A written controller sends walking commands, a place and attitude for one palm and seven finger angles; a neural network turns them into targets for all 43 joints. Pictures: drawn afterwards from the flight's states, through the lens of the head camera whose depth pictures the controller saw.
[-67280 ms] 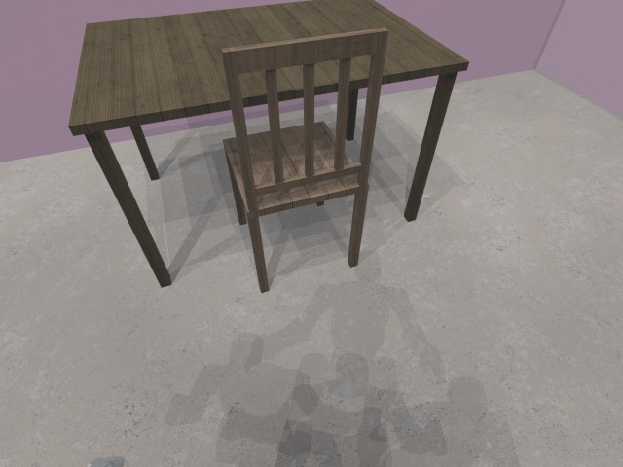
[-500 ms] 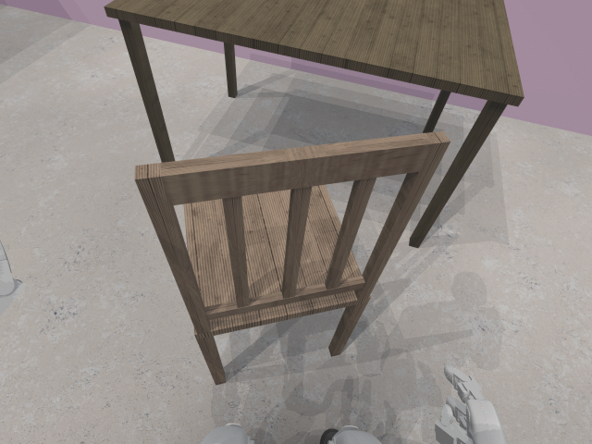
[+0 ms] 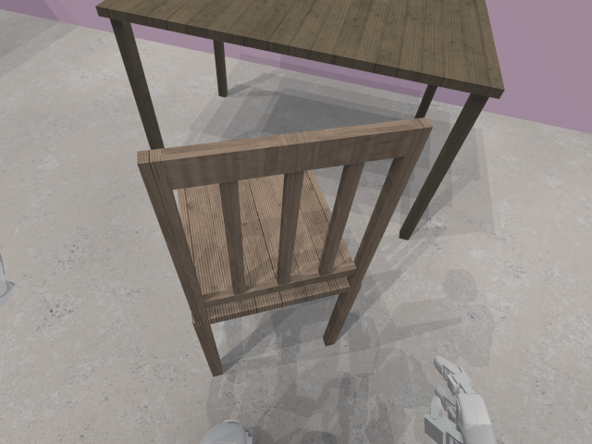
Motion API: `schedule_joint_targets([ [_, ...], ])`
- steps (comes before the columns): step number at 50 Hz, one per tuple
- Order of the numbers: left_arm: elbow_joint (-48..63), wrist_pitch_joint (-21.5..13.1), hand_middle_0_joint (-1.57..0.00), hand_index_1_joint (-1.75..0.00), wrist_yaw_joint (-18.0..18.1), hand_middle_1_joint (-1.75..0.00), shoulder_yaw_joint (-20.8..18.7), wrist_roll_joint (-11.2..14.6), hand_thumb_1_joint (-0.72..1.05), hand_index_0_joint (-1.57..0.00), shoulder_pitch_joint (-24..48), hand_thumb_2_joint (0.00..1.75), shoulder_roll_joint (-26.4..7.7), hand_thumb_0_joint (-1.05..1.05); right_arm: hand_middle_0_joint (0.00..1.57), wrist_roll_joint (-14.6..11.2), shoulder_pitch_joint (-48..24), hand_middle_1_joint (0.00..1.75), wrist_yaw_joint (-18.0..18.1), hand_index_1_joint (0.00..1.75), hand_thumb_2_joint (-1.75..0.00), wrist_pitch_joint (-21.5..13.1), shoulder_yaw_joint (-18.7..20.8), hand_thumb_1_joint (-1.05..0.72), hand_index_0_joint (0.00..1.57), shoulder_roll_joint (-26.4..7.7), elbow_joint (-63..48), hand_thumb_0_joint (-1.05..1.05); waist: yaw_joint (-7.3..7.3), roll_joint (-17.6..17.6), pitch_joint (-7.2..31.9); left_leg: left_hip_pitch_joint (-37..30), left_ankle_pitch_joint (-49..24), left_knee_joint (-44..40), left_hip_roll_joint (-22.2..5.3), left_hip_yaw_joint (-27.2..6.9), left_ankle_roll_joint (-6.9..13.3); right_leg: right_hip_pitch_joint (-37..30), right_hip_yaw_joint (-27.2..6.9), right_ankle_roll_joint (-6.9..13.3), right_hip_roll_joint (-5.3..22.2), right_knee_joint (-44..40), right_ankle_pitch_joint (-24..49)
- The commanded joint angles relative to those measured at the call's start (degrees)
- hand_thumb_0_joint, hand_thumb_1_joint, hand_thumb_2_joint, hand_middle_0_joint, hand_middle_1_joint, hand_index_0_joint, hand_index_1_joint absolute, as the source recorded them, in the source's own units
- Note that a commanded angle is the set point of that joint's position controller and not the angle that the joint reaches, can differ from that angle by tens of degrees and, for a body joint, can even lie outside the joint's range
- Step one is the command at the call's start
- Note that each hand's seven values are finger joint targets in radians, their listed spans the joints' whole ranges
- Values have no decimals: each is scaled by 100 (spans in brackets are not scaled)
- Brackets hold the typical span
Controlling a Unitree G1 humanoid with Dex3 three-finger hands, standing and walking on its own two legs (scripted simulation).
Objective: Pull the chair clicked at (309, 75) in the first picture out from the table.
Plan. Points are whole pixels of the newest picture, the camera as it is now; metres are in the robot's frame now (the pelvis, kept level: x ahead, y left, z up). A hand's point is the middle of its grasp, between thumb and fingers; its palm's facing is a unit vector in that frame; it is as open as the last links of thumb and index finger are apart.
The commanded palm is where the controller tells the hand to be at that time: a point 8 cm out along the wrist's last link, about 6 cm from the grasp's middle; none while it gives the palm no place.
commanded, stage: step back with the hand held close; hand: left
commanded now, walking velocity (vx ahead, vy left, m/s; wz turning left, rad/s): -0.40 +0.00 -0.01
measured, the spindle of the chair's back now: (287, 235) +0.46 +0.06 -0.06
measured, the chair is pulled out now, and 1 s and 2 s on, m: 0.51 0.51 0.51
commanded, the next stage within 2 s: stop stepping back and stand still in 0.12 s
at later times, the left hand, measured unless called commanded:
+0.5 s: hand out of the picture +0.12 +0.25 +0.18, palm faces +0.35 -0.78 -0.52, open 7.4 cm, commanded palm +0.07 +0.28 +0.19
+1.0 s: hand out of the picture +0.07 +0.27 +0.18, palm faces +0.43 -0.78 -0.45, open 7.4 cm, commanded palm +0.03 +0.30 +0.19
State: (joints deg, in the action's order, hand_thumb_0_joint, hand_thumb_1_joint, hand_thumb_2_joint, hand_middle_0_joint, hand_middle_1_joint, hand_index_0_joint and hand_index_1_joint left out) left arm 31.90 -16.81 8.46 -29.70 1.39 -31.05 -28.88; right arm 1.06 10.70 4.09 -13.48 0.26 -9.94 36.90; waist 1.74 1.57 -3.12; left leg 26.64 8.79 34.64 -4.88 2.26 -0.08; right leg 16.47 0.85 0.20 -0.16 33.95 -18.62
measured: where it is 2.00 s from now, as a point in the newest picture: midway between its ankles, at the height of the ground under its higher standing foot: outside the picture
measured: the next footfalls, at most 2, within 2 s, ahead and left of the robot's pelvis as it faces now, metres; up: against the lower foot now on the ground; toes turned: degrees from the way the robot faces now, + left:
left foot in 0.22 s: +0.03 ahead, +0.11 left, +0.01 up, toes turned -4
right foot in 0.82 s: -0.08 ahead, -0.11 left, +0.00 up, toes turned +5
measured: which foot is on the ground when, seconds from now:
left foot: down 0.00-0.06, up 0.08-0.20, down 0.22-1.00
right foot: down 0.00-0.74, up 0.76-0.80, down 0.82-1.00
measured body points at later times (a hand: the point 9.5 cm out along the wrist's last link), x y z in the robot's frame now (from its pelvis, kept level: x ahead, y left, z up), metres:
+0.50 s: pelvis -0.08 -0.01 +0.01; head -0.07 +0.02 +0.46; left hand +0.10 +0.29 +0.21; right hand +0.06 -0.24 -0.07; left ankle -0.01 +0.12 -0.72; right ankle -0.05 -0.14 -0.72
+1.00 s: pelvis -0.12 +0.01 +0.01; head -0.15 +0.02 +0.46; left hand +0.04 +0.31 +0.20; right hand +0.01 -0.23 -0.08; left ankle -0.02 +0.11 -0.72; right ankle -0.07 -0.13 -0.72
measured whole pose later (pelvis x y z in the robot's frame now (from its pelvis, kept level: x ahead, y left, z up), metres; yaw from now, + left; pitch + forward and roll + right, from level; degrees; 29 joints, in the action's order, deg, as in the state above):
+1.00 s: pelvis -0.12 +0.01 +0.01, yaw -2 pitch -4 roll -2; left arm 26.2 -11.0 8.3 -23.7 1.2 -30.7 -23.7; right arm 0.3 14.4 3.6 -9.1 -1.0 -10.8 40.2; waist 1.2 -0.6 -0.9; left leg 20.2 16.7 33.7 -0.7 -2.5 0.9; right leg 13.0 1.4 0.3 -0.5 27.6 -10.4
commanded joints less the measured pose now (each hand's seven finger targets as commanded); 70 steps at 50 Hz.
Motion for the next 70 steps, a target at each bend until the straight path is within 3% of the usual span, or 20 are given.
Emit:
schedule_joint_targets([
  [1, 1098, -360, -20, -30, 38, -30, -344, -53, 90, -20, 682, 90, -831, 0, 20, -14, -263, 30, 79, 30, -90, -278, 373, -90, 20, -1032, -594, 0, -128, -566, 805, -814, 879, -519, -587, -770, 213, -107, -488, 304, 539, -1107, 944],
  [3, 966, -293, -20, -30, 68, -30, -224, 83, 90, -20, 444, 90, -845, 0, 20, -94, -265, 30, 83, 30, -90, -205, 444, -90, 20, -969, -698, 0, -194, 582, 579, -1344, 1583, 1217, 396, -207, -149, 1434, -1818, 942, 1616, -2084, -102],
  [5, 878, -96, -20, -30, 174, -30, -437, 13, 90, -20, 271, 90, -928, 0, 20, -16, -426, 30, -1, 30, -90, 2, 352, -90, 20, -674, -618, 0, -161, 1025, 746, -730, 1499, 2115, 488, -392, -107, 744, -1763, 1295, 2125, -1977, 1828],
  [7, 954, -95, -20, -30, 210, -30, -583, -31, 90, -20, 263, 90, -916, 0, 20, -51, -562, 30, 48, 30, -90, 92, 239, -90, 20, -553, -707, 0, -216, 837, 717, -323, 1659, 908, 343, -545, -43, -166, -1172, 1001, 1818, -1302, 3421],
  [9, 952, -137, -20, -30, 219, -30, -600, -71, 90, -20, -127, 90, -858, 0, 20, -76, -455, 30, 114, 30, -90, 153, 254, -90, 20, -680, -722, 0, -251, 305, 976, -854, -192, -1274, 192, -420, 54, -648, -650, 398, 1190, -341, 3621],
  [11, 1129, -232, -20, -30, 119, -30, -509, -77, 90, -20, -332, 90, -815, 0, 20, -127, -422, 30, 83, 30, -90, 110, 450, -90, 20, -864, -868, 0, -160, -1377, 1309, -1723, -2851, -1647, -1251, -1573, 566, 182, -199, -28, 305, 1048, 405],
  [14, 1556, -144, -20, -30, 84, -30, -639, 79, 90, -20, -309, 90, -955, 0, 20, -26, -312, 30, 0, 30, -90, -16, 385, -90, 20, -795, -855, 0, -171, -2049, 1268, -1370, -2374, -1450, -1318, -1526, 888, 332, -331, -75, 326, 1398, -950],
  [18, 1406, 46, -20, -30, 101, -30, -456, 36, 90, -20, -511, 90, -885, 0, 20, -242, -164, 30, -22, 30, -90, -2, 287, -90, 20, -894, -852, 0, -131, -1038, 986, -951, 311, -1142, -733, -1090, 394, -959, 60, -74, 368, -1113, 571],
  [21, 904, 114, -20, -30, 107, -30, -455, 18, 90, -20, -16, 90, -864, 0, 20, -165, -142, 30, 61, 30, -90, 12, 254, -90, 20, -944, -743, 0, -241, -408, 343, -445, 2484, -1133, -94, -616, 130, -409, -477, 130, 559, -1683, -614],
  [28, 499, 315, -20, -30, 190, -30, -32, -10, 90, -20, 523, 90, -608, 0, 20, -141, -140, 30, 96, 30, -90, 168, 232, -90, 20, -939, -613, 0, -289, 361, 459, -1492, 1648, 31, 358, -530, 186, 887, -984, 459, 1062, -2081, -1461],
  [32, 833, 305, -20, -30, 197, -30, 15, -83, 90, -20, 643, 90, -618, 0, 20, -118, -232, 30, 110, 30, -90, 229, 205, -90, 20, -934, -682, 0, -276, -212, 136, -1127, 2219, -638, 248, -919, 298, 897, -688, 370, 821, -1722, -1807],
  [36, 1177, 237, -20, -30, 174, -30, -271, -189, 90, -20, 474, 90, -799, 0, 20, -163, -334, 30, 90, 30, -90, 123, 241, -90, 20, -861, -859, 0, -162, -2043, 173, 654, 3900, -2915, -500, -2002, 500, -1098, 190, -25, -18, 178, -604],
  [41, 418, 157, -20, -30, 84, -30, -298, -96, 90, -20, -210, 90, -686, 0, 20, -124, -79, 30, 35, 30, -90, 95, 226, -90, 20, -766, -706, 0, -121, -758, 316, -17, 2290, -1709, -33, -1267, 313, -1205, 13, 162, 159, -1355, -28],
  [45, 357, 258, -20, -30, 40, -30, -23, -4, 90, -20, 284, 90, -438, 0, 20, -110, -68, 30, 38, 30, -90, 122, 285, -90, 20, -895, -586, 0, -271, 65, 325, -1267, 1872, -552, 251, -781, 156, 531, -762, 464, 600, -1894, -1129],
  [50, 582, 366, -20, -30, 138, -30, 148, -51, 90, -20, 1044, 90, -485, 0, 20, -115, -257, 30, 104, 30, -90, 137, 205, -90, 20, -893, -559, 0, -279, 55, 229, -1561, 1956, -469, 195, -911, 205, 1074, -834, 434, 662, -1779, -1527],
  [57, 1242, 284, -20, -30, 192, -30, -220, -171, 90, -20, 720, 90, -750, 0, 20, -110, -395, 30, 118, 30, -90, 81, 209, -90, 20, -741, -776, 0, -103, -1902, 335, 457, 3579, -2681, -315, -1683, 332, -1365, 78, 46, -75, -111, -551],
  [61, 732, 226, -20, -30, 109, -30, -346, -79, 90, -20, -180, 90, -720, 0, 20, -126, -168, 30, 31, 30, -90, 137, 280, -90, 20, -699, -716, 0, -95, -811, 638, -127, 2577, -1607, 145, -993, 187, -1239, -61, 189, 183, -1113, -571],
  [65, 459, 286, -20, -30, 103, -30, -238, 78, 90, -20, 139, 90, -620, 0, 20, -90, -33, 30, 39, 30, -90, 217, 324, -90, 20, -860, -481, 0, -303, 786, 458, -1889, 1275, 1249, 565, -456, 2, 1529, -1389, 908, 1344, -2325, -1636],
  [68, 248, 339, -20, -30, 171, -30, 54, 52, 90, -20, 851, 90, -402, 0, 20, -132, -145, 30, 52, 30, -90, 211, 205, -90, 20, -907, -474, 0, -385, 446, 70, -1622, 1669, 147, 250, -826, 178, 1517, -1010, 625, 1183, -1752, -1457],
  [70, 451, 321, -20, -30, 186, -30, 102, -56, 90, -20, 1002, 90, -387, 0, 20, -178, -303, 30, 115, 30, -90, 122, 229, -90, 20, -985, -654, 0, -255, -421, -72, -1010, 1743, -1663, -154, -1517, 355, 589, -671, 209, 400, -836, -709],
])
